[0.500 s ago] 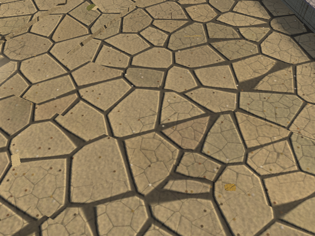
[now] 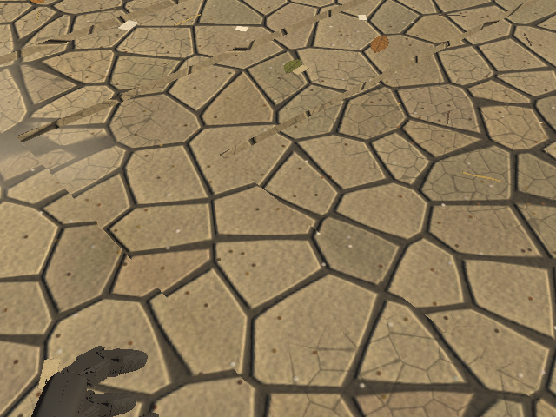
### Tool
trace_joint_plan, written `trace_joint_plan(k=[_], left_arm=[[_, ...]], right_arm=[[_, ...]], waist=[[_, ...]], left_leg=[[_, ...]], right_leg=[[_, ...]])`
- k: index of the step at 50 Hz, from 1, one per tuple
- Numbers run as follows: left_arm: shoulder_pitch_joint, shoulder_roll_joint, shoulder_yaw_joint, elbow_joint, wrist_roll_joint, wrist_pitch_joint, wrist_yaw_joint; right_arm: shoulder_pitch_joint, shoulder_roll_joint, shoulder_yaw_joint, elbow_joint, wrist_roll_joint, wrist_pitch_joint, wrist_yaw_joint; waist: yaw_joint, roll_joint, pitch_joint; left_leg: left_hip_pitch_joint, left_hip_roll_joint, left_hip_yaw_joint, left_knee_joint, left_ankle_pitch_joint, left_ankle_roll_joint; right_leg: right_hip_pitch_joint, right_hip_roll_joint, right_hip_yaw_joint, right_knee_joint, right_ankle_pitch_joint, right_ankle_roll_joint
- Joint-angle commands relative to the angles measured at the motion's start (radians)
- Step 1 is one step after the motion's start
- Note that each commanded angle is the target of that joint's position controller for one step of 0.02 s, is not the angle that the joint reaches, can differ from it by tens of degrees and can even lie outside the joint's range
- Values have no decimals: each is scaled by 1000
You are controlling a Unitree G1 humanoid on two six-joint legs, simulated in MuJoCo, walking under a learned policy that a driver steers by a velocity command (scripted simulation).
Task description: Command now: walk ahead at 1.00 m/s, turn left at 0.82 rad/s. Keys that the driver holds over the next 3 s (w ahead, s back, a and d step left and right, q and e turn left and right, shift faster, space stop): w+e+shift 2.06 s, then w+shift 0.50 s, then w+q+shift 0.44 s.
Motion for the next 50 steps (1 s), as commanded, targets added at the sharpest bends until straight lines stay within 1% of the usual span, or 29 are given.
trace_joint_plan(k=[1,2,3,4,5,6,7,10,12,16,18,20,21,22,23,24,26,29,32,36,38,41,42,43,44,45,46,47,50], left_arm=[[170,117,40,21,6,-31,10],[365,154,58,82,26,-39,15],[564,216,76,135,53,-43,29],[574,282,86,136,71,-36,24],[528,301,117,150,40,-25,23],[444,205,106,124,28,-24,21],[395,168,96,136,17,-21,13],[456,87,72,212,-6,-28,6],[471,97,81,221,-15,-30,12],[441,171,118,211,-25,-25,3],[466,166,117,220,-38,-23,-7],[478,182,121,228,-38,-22,-12],[454,186,124,213,-40,-24,-14],[451,87,104,184,-31,-30,-8],[535,43,87,145,-65,-15,0],[467,83,91,161,-38,3,3],[376,76,95,165,-14,27,-14],[302,32,96,133,8,69,-38],[194,21,90,68,10,72,-68],[33,34,72,14,0,60,-113],[16,58,73,13,14,58,-108],[273,136,100,97,20,60,-72],[472,179,123,163,23,63,-55],[561,216,154,192,-11,76,-28],[500,327,161,169,-4,81,-23],[518,390,181,128,-6,88,-21],[477,322,170,120,-5,81,-3],[397,277,157,132,-6,74,5],[314,213,121,128,-12,39,11]], right_arm=[[-110,-166,-36,-73,-6,-19,-8],[-132,-166,-32,-74,-2,-26,-9],[-178,-77,-5,-102,-10,-36,-9],[-11,42,33,-129,3,-44,-33],[28,-15,36,-113,3,-37,-32],[-150,-77,30,-122,-15,-28,-21],[-255,-90,26,-156,-35,-30,-4],[-348,-26,52,-224,-72,-12,32],[-441,-19,72,-285,-70,-13,43],[-533,-21,97,-327,-34,-24,58],[-497,-52,87,-311,-27,-22,43],[-297,-103,58,-239,-44,-25,15],[-139,-149,38,-206,-58,-30,-7],[30,-221,16,-193,-78,-33,-30],[-12,-254,5,-199,-67,-20,-37],[-113,-166,14,-214,-51,-16,-40],[-185,-62,35,-204,-45,-28,-31],[-169,-33,38,-141,-15,-62,-27],[-198,-24,40,-117,2,-82,-28],[-176,-81,27,-88,1,-89,-33],[-120,-130,21,-73,0,-77,-40],[-107,-216,3,-82,-12,-29,-50],[-133,-216,4,-91,-22,-17,-47],[-182,-181,3,-87,-22,-16,-32],[-60,-45,44,-136,-49,-31,-25],[-126,-100,48,-233,-24,-50,-27],[-223,-133,54,-249,-29,-75,-27],[-246,-149,53,-246,-30,-77,-23],[-199,-139,57,-212,-66,-8,-23]], waist=[[148,19,-20],[251,-16,-111],[323,-134,-188],[177,-384,-230],[182,-376,-282],[212,-147,-105],[200,-75,-5],[147,-100,33],[147,-99,48],[140,-81,23],[125,-77,5],[32,-33,-106],[-48,-4,-193],[-85,149,-319],[-5,309,-409],[26,183,-226],[64,57,-42],[127,79,77],[170,73,82],[159,25,118],[168,14,110],[312,62,-51],[391,45,-126],[430,-77,-139],[239,-213,-152],[297,-159,-391],[286,5,-222],[216,44,-81],[95,95,52]], left_leg=[[-247,122,-167,74,272,-65],[-267,96,-101,306,353,-88],[-452,44,-49,654,-39,-115],[-646,-5,2,939,-370,-155],[-872,27,22,1009,-296,-141],[-898,114,26,949,-186,-148],[-855,146,62,858,-122,-162],[-761,213,107,662,-133,-200],[-738,219,145,489,-83,-232],[-353,145,224,144,125,-258],[-208,141,212,78,179,-244],[42,122,207,34,126,-211],[244,208,141,37,20,-187],[425,479,-139,-24,-320,-156],[433,633,-560,-212,-585,-83],[287,586,-515,-259,-613,-75],[90,510,-243,-282,-264,-83],[-38,458,1,-340,15,-119],[-62,412,202,-368,224,-146],[-141,351,415,-440,269,-204],[-50,357,455,-355,600,-217],[5,391,461,106,1169,-226],[-102,394,439,399,1131,-219],[-317,236,437,842,447,-239],[-670,158,358,1168,-359,-258],[-886,121,173,1233,-328,-289],[-930,206,106,1043,-194,-281],[-863,253,100,870,-130,-283],[-592,295,114,615,-212,-341]], right_leg=[[396,72,-82,-100,46,-13],[559,56,-104,-77,0,-38],[744,-87,67,-52,-185,-68],[850,-324,479,-43,47,-138],[903,-376,839,-229,-561,-309],[735,-299,716,-322,-711,-309],[583,-222,581,-319,-600,-286],[413,-97,391,-323,-358,-273],[366,-78,350,-375,-220,-300],[180,-43,234,-453,-59,-277],[189,-50,210,-402,48,-248],[203,8,142,-91,290,-205],[74,60,115,171,212,-186],[-70,117,64,494,-343,-185],[-232,148,-1,710,-511,-182],[-314,74,-11,745,-419,-191],[-294,17,-26,676,-353,-170],[-267,-47,-13,537,-304,-146],[-239,-43,-44,379,-72,-142],[-6,25,-189,82,213,-189],[54,88,-239,36,179,-222],[342,196,-288,117,-56,-276],[557,198,-237,114,-126,-317],[751,140,-114,15,-156,-361],[917,-55,198,186,220,-434],[1108,-171,601,-59,-149,-619],[931,-191,652,-252,-286,-549],[736,-153,573,-290,-317,-494],[302,-35,386,-333,-132,-459]])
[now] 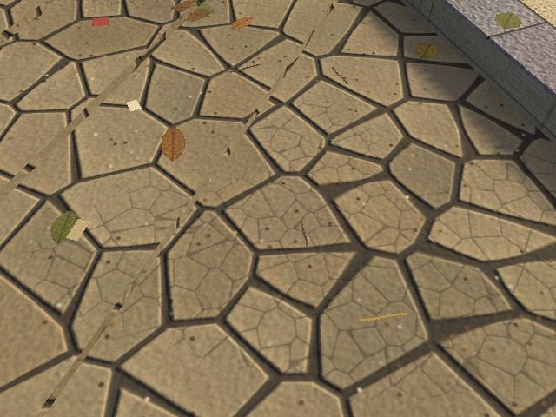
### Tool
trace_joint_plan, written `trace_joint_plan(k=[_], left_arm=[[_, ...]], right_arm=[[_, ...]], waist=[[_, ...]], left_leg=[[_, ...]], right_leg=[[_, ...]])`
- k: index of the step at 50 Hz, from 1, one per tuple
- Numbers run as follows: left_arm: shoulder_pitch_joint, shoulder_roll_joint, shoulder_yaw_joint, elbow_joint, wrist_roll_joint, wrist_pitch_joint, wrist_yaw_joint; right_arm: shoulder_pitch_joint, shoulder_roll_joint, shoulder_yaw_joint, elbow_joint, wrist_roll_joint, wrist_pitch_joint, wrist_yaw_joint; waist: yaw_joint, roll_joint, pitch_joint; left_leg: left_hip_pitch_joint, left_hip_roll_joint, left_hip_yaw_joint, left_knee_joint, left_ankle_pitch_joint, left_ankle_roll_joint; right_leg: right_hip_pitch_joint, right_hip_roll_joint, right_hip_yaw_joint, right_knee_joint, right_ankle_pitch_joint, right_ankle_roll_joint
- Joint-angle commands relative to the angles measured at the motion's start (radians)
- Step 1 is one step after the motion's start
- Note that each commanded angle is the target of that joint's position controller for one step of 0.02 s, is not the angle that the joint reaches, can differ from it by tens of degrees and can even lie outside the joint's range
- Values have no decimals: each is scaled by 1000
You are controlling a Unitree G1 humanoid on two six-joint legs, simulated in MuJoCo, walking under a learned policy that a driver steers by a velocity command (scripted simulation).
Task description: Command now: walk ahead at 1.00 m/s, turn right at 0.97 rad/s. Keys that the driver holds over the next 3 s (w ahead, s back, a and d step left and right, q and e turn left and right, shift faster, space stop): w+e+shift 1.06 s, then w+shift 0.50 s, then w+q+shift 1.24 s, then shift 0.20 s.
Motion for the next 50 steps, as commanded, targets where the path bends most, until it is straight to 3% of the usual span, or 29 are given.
trace_joint_plan(k=[1,4,6,10,12,13,14,15,16,17,18,19,21,23,26,30,32,34,35,36,37,38,39,40,41,43,44,48,50], left_arm=[[-12,166,37,-76,-10,-51,9],[-4,174,52,-71,-9,-74,-3],[22,168,58,-59,-30,-80,-2],[68,176,65,-46,-17,-72,8],[33,224,73,-51,9,-66,17],[0,252,78,-52,15,-61,17],[-15,166,56,-59,11,-69,15],[-73,-27,-1,-106,26,-78,26],[149,-2,-8,-168,-49,-75,31],[51,95,-2,-100,-8,-51,33],[-39,123,8,-103,6,-36,12],[-84,109,7,-104,10,-25,-7],[-139,50,-7,-141,19,-3,-43],[-193,23,-23,-175,16,10,-55],[-295,12,-41,-218,7,10,-64],[-440,-1,-64,-259,4,6,-81],[-410,20,-61,-242,12,7,-79],[-212,84,-35,-180,17,11,-64],[5,129,-10,-116,17,10,-51],[204,169,24,-45,0,1,-27],[144,207,50,-35,-36,10,2],[62,303,59,-86,-1,16,-1],[86,269,65,-116,8,22,12],[47,196,51,-95,11,14,23],[3,164,42,-86,9,-1,28],[-37,133,26,-92,2,-39,37],[-43,122,20,-91,-4,-55,32],[-22,148,40,-85,-8,-84,15],[24,161,49,-73,-19,-83,4]], right_arm=[[11,-200,-46,-84,-15,33,1],[-136,-132,-27,-144,7,26,25],[-186,-139,-30,-164,18,13,34],[-238,-155,-37,-188,37,16,29],[-60,-235,-69,-140,44,11,6],[149,-271,-90,-86,47,7,-8],[352,-319,-110,-38,26,4,-28],[493,-328,-101,1,-9,6,-36],[343,-413,-125,-31,-14,1,-22],[161,-279,-109,-85,0,6,-13],[92,-206,-92,-91,1,9,-11],[92,-179,-83,-66,-8,13,-9],[172,-138,-67,22,19,-6,-10],[197,-121,-64,52,40,-26,6],[202,-116,-62,72,38,-36,11],[251,-144,-60,105,26,-30,-8],[278,-200,-71,107,28,-23,-31],[240,-252,-84,93,28,0,-52],[167,-270,-89,68,25,12,-52],[106,-271,-95,49,25,27,-38],[68,-181,-77,16,7,23,-10],[158,-142,-61,-96,15,4,-14],[89,-178,-53,-136,19,-24,-9],[59,-199,-53,-124,17,-34,-6],[41,-199,-56,-117,8,-26,-5],[75,-185,-50,-101,-22,20,-3],[49,-171,-47,-114,-24,37,1],[-159,-87,-15,-208,17,37,26],[-190,-95,-17,-215,35,36,26]], waist=[[-49,74,5],[-8,23,20],[23,29,-1],[62,-36,-11],[-38,-32,-110],[-157,-9,-204],[-233,36,-293],[-236,283,-283],[-28,567,-454],[-41,224,-273],[-51,110,-147],[-49,37,-81],[-24,110,-31],[-14,115,-41],[-3,87,-28],[-7,42,48],[32,81,-3],[150,111,-103],[251,117,-173],[325,39,-237],[235,-166,-179],[92,-172,-297],[138,-42,-330],[81,79,-116],[18,108,-26],[-61,122,23],[-72,116,34],[-10,35,28],[32,2,-14]], left_leg=[[-115,46,9,-254,-24,-52],[-18,22,50,-467,360,-42],[18,11,23,-629,612,-16],[128,-35,11,-780,553,-3],[261,-65,-2,-791,388,2],[449,-70,35,-786,303,3],[712,9,-39,-705,124,19],[825,223,-222,-669,135,-57],[893,437,-894,-988,-132,70],[697,352,-782,-1075,-409,110],[534,291,-548,-1059,-311,116],[432,237,-394,-1059,-116,101],[364,175,-173,-1052,181,73],[379,164,-45,-1071,437,52],[387,119,150,-1102,691,23],[405,72,315,-1126,984,-24],[449,99,344,-1016,1382,-34],[445,145,329,-747,1589,-34],[339,168,298,-492,1578,-23],[160,105,298,-78,1113,-8],[-148,-96,288,279,-3,7],[-419,-94,114,468,-162,-19],[-498,-81,-17,388,-103,-15],[-503,-31,-19,236,-42,-7],[-425,-3,-13,138,-34,-15],[-276,38,-11,-4,-54,-48],[-209,53,5,-99,-62,-62],[22,19,66,-496,345,-58],[102,-21,75,-606,459,-33]], right_leg=[[-20,-313,463,-371,177,-196],[-120,-227,384,-376,281,-139],[-81,-198,367,-326,271,-78],[39,-229,449,-246,295,-20],[160,-210,455,6,521,18],[131,-185,408,260,592,37],[-62,-143,378,576,444,52],[-331,-82,290,960,-396,40],[-519,-65,204,1045,-320,50],[-547,-175,160,967,-140,51],[-501,-219,131,878,-37,65],[-459,-252,122,834,-1,81],[-441,-301,115,767,44,93],[-474,-308,78,734,76,94],[-480,-285,4,618,191,85],[-386,-219,-151,313,252,37],[-240,-149,-210,240,234,8],[-13,-101,-193,216,161,-27],[208,-105,-131,193,124,-69],[460,-143,-25,76,144,-135],[561,-223,141,74,128,-160],[730,-408,571,17,237,-329],[701,-488,808,-225,-85,-363],[491,-473,783,-340,-158,-307],[323,-423,697,-357,-81,-265],[86,-336,549,-357,85,-226],[-21,-296,498,-372,101,-211],[-197,-176,374,-384,263,-125],[-123,-192,388,-362,370,-91]])
Over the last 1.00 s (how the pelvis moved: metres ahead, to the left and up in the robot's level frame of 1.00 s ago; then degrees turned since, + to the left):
0.86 -0.23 -0.07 -36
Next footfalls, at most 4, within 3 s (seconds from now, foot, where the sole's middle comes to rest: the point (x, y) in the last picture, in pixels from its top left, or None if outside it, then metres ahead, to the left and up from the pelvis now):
0.28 left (210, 402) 0.50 0.17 -0.79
0.74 right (330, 295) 0.79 -0.13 -0.79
1.12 left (382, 185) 1.20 -0.33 -0.79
1.52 right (530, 206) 1.12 -0.79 -0.79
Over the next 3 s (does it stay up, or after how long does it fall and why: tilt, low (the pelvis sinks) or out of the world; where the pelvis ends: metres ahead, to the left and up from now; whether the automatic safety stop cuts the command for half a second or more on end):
stays up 1.94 -1.59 0.11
